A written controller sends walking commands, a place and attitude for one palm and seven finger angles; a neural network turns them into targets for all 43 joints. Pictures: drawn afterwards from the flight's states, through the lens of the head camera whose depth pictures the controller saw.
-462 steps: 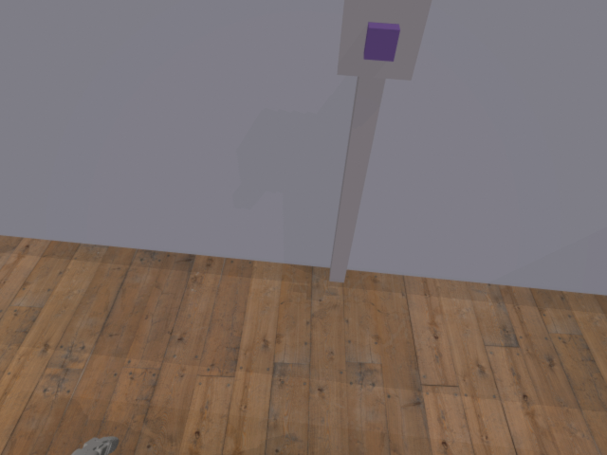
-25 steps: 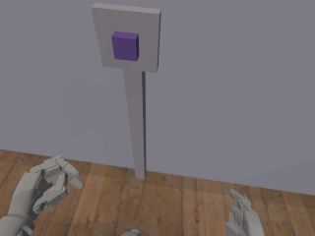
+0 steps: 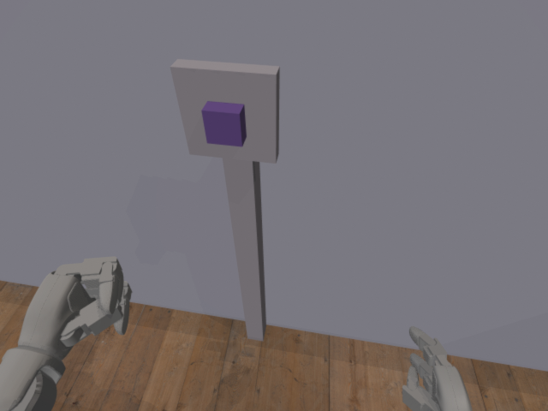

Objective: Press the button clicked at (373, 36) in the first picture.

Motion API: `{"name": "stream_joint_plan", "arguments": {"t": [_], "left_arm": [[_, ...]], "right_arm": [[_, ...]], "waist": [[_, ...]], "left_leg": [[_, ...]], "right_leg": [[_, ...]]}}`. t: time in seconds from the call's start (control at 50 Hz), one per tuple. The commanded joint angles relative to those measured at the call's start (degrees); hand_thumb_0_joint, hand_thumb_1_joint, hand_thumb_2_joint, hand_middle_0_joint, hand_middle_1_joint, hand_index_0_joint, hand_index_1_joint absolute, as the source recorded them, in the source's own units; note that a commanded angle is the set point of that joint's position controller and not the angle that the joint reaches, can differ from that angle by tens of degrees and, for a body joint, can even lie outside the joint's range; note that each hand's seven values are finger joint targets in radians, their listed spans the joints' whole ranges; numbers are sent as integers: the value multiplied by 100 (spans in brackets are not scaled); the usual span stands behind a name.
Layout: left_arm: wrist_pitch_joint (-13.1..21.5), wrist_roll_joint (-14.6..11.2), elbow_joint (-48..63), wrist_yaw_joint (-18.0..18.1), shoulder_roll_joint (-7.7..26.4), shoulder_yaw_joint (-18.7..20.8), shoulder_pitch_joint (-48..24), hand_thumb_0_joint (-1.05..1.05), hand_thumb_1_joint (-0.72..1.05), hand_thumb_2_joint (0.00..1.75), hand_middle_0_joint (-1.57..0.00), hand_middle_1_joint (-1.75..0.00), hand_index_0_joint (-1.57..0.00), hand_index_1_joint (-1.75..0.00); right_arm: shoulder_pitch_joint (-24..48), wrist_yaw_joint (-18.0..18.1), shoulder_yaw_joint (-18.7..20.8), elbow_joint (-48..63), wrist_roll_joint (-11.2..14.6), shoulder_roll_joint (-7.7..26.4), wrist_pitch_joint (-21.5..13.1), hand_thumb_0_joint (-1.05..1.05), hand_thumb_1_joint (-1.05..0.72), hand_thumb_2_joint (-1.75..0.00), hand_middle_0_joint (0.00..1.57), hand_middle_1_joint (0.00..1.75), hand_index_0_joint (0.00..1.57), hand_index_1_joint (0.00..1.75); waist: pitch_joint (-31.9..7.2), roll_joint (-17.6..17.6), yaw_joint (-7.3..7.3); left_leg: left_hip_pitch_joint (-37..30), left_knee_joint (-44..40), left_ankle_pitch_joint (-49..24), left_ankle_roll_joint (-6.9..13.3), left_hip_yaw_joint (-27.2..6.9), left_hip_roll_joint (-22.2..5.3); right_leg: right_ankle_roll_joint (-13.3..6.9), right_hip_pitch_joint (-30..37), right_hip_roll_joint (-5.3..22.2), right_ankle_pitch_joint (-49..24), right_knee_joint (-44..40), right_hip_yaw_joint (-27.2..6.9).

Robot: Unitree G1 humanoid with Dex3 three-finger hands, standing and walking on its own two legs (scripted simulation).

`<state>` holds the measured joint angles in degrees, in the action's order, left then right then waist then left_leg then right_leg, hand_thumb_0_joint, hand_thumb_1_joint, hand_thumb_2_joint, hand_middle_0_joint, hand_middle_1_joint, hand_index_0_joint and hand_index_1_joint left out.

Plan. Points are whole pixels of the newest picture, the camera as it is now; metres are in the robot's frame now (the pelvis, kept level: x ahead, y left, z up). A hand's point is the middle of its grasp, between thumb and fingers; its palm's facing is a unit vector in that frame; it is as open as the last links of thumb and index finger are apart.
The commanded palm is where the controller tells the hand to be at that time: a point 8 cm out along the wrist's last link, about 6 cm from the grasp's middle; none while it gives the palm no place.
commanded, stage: raise the hand and make a fist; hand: left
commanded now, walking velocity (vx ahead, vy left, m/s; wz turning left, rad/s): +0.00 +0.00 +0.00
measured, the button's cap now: (225, 123) +0.50 +0.13 +0.19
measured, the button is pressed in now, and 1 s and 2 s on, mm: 0 0 0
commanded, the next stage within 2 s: aim a knuckle at the button in 0.80 s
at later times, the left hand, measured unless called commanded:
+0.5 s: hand (111, 258) +0.23 +0.20 +0.19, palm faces -0.03 -0.99 -0.11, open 3.1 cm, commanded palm +0.19 +0.25 +0.19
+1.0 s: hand (115, 265) +0.22 +0.20 +0.18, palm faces -0.02 -1.00 -0.09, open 3.1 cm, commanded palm +0.21 +0.24 +0.19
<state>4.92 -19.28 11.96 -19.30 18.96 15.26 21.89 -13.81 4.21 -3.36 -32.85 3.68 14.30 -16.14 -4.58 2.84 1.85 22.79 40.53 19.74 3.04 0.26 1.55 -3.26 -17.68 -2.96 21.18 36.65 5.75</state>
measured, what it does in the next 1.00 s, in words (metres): stands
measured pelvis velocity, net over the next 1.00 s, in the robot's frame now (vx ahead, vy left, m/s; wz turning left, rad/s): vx -0.01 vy -0.01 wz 0.00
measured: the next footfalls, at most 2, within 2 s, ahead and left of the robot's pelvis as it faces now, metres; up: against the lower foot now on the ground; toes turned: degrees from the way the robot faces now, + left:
none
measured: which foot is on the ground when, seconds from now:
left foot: down 0.00-1.00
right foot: down 0.00-1.00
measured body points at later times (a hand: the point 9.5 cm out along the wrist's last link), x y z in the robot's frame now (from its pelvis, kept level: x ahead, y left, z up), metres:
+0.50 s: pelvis -0.01 -0.01 +0.01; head -0.05 -0.03 +0.46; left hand +0.22 +0.26 +0.19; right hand +0.19 -0.23 -0.04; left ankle +0.01 +0.08 -0.72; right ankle -0.02 -0.08 -0.72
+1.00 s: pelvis -0.01 -0.01 +0.01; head -0.05 -0.03 +0.46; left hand +0.22 +0.25 +0.19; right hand +0.19 -0.23 -0.04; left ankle +0.01 +0.08 -0.72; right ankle -0.02 -0.08 -0.72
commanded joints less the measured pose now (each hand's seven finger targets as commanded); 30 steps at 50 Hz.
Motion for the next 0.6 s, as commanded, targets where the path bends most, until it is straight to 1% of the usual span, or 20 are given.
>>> {"name": "stream_joint_plan", "arguments": {"t": [0.0,0.04,0.08,0.12,0.14,0.22,0.24,0.26,0.28,0.3,0.32,0.34,0.36,0.38,0.42,0.44,0.46,0.52,0.54,0.58], "left_arm": [[137,-192,1334,4,1036,616,-963,0,90,90,-130,-150,-130,-150],[-8,-221,1202,-14,1092,688,-1098,0,90,90,-130,-150,-130,-150],[-149,-242,1185,-42,1101,707,-1302,0,90,90,-130,-150,-130,-150],[-283,-244,1199,-60,1137,707,-1540,0,90,90,-130,-150,-130,-150],[-341,-246,1206,-41,1164,732,-1630,0,90,90,-130,-150,-130,-150],[-553,-225,1355,-42,1264,780,-1967,0,90,90,-130,-150,-130,-150],[-616,-242,1330,-23,1287,807,-2015,0,90,90,-130,-150,-130,-150],[-686,-239,1307,-33,1266,787,-2110,0,90,90,-130,-150,-130,-150],[-753,-247,1261,-23,1270,796,-2197,0,90,90,-130,-150,-130,-150],[-816,-245,1340,-18,1313,834,-2282,0,90,90,-130,-150,-130,-150],[-892,-229,1352,4,1303,810,-2386,0,90,90,-130,-150,-130,-150],[-949,-236,1421,34,1376,882,-2484,0,90,90,-130,-150,-130,-150],[-1031,-229,1400,34,1401,899,-2540,0,90,90,-130,-150,-130,-150],[-1112,-242,1377,52,1408,939,-2602,0,90,90,-130,-150,-130,-150],[-1301,-247,992,43,1221,874,-2295,0,90,90,-130,-150,-130,-150],[-1362,-250,904,34,1183,861,-2176,0,90,90,-130,-150,-130,-150],[-1422,-254,924,20,1158,833,-2167,0,90,90,-130,-150,-130,-150],[-1409,-162,1473,76,1248,808,-2449,0,90,90,-130,-150,-130,-150],[-1381,-158,1525,113,1294,851,-2447,0,90,90,-130,-150,-130,-150],[-1281,-156,1682,162,1307,890,-2524,0,90,90,-130,-150,-130,-150]], "right_arm": [[586,62,236,880,16,677,-361,0,-90,-90,20,30,20,30],[640,73,210,836,9,697,-349,0,-90,-90,20,30,20,30],[697,88,196,821,28,685,-334,0,-90,-90,20,30,20,30],[764,104,171,816,43,671,-327,0,-90,-90,20,30,20,30],[791,104,160,789,40,679,-317,0,-90,-90,20,30,20,30],[902,117,140,809,57,648,-310,0,-90,-90,20,30,20,30],[948,115,126,788,59,654,-299,0,-90,-90,20,30,20,30],[976,121,118,780,64,651,-286,0,-90,-90,20,30,20,30],[994,126,116,767,80,649,-270,0,-90,-90,20,30,20,30],[1045,128,123,782,85,644,-267,0,-90,-90,20,30,20,30],[1051,128,108,773,100,635,-248,0,-90,-90,20,30,20,30],[1092,131,106,785,92,647,-243,0,-90,-90,20,30,20,30],[1140,134,102,789,98,639,-226,0,-90,-90,20,30,20,30],[1165,135,96,790,110,629,-206,0,-90,-90,20,30,20,30],[1158,123,91,763,118,636,-139,0,-90,-90,20,30,20,30],[1153,105,101,764,126,663,-99,0,-90,-90,20,30,20,30],[1190,100,105,793,134,674,-65,0,-90,-90,20,30,20,30],[1231,93,112,888,122,636,-32,0,-90,-90,20,30,20,30],[1231,95,108,887,104,637,-34,0,-90,-90,20,30,20,30],[1209,106,106,878,88,614,-48,0,-90,-90,20,30,20,30]], "waist": [[-513,36,14],[-421,-57,46],[-400,-2,58],[-361,140,64],[-327,36,81],[-435,108,111],[-340,5,128],[-304,60,113],[-228,-37,109],[-320,123,131],[-292,104,120],[-336,-15,154],[-333,58,153],[-344,33,162],[-108,-98,153],[-68,-353,165],[-73,-332,153],[-363,80,146],[-347,-29,154],[-448,44,135]], "left_leg": [[-977,-821,-1418,-56,-439,-203],[-959,-890,-1372,-48,-440,-193],[-1046,-960,-1383,-49,-419,-182],[-1112,-1021,-1316,-46,-418,-169],[-1101,-1037,-1307,-47,-418,-181],[-1305,-1162,-1332,-36,-413,-163],[-1238,-1152,-1288,-36,-408,-171],[-1268,-1188,-1263,-34,-403,-165],[-1257,-1218,-1220,-37,-409,-168],[-1334,-1220,-1218,-38,-401,-159],[-1386,-1276,-1191,-41,-406,-164],[-1367,-1261,-1214,-45,-408,-166],[-1390,-1274,-1200,-41,-390,-158],[-1386,-1271,-1177,-42,-385,-151],[-1293,-1292,-1076,-56,-369,-157],[-1237,-1271,-1103,-54,-377,-168],[-1191,-1241,-1071,-47,-356,-157],[-1427,-1263,-1152,-40,-326,-126],[-1435,-1243,-1209,-37,-342,-146],[-1512,-1249,-1280,-34,-317,-139]], "right_leg": [[195,5,205,-1474,-770,-332],[204,99,201,-1435,-873,-364],[212,157,229,-1478,-937,-372],[215,186,254,-1409,-1024,-408],[219,260,251,-1378,-1073,-436],[220,365,277,-1412,-1154,-441],[239,405,290,-1358,-1225,-512],[236,407,310,-1350,-1247,-523],[246,387,311,-1304,-1275,-507],[245,417,333,-1291,-1292,-559],[236,389,311,-1230,-1296,-487],[251,504,322,-1240,-1325,-547],[254,502,354,-1249,-1355,-590],[268,518,368,-1224,-1380,-620],[281,415,370,-1093,-1426,-608],[314,460,371,-1104,-1454,-652],[343,449,413,-1082,-1475,-738],[301,486,382,-1167,-1385,-641],[308,504,366,-1230,-1389,-661],[302,549,368,-1347,-1373,-642]]}}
